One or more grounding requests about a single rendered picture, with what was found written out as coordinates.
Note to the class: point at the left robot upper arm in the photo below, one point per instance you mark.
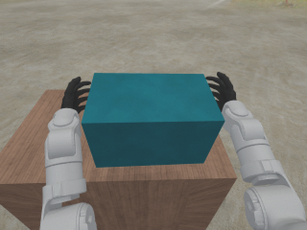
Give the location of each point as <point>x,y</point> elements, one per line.
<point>79,216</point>

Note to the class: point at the carton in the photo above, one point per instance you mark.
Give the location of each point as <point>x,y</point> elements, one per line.
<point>150,119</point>

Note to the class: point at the robot right hand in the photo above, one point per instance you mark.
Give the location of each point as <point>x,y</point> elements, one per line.
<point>225,89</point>

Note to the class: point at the robot left hand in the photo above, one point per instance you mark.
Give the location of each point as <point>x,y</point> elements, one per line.
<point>71,95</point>

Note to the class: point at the right robot forearm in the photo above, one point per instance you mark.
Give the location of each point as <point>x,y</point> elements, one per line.
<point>258,165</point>

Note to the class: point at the pedestal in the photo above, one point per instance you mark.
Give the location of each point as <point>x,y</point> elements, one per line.
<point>153,197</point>

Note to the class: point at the right robot upper arm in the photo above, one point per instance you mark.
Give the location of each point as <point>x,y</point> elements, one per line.
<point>274,207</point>

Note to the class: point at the left robot forearm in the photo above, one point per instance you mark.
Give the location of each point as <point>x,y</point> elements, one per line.
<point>63,161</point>

